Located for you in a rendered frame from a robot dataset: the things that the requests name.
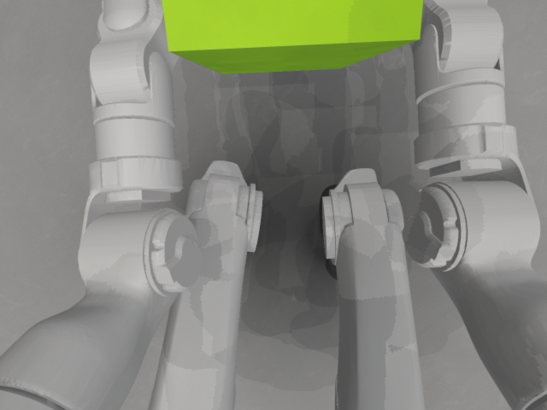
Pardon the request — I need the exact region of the robot left upper arm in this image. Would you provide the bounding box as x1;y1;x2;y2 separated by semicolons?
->
0;208;203;410

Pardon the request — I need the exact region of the carton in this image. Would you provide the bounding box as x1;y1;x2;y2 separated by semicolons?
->
162;0;423;74

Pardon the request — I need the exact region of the robot right foot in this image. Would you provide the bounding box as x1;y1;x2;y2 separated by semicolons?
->
320;184;338;280

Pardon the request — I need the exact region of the robot right upper arm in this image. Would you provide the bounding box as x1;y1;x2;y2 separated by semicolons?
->
402;180;547;410

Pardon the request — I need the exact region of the robot left forearm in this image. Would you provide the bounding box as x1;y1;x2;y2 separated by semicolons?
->
78;0;183;262

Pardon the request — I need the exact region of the robot right forearm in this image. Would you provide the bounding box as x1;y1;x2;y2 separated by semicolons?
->
409;0;540;236

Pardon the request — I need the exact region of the robot right thigh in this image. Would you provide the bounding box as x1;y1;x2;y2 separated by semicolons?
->
322;182;425;410

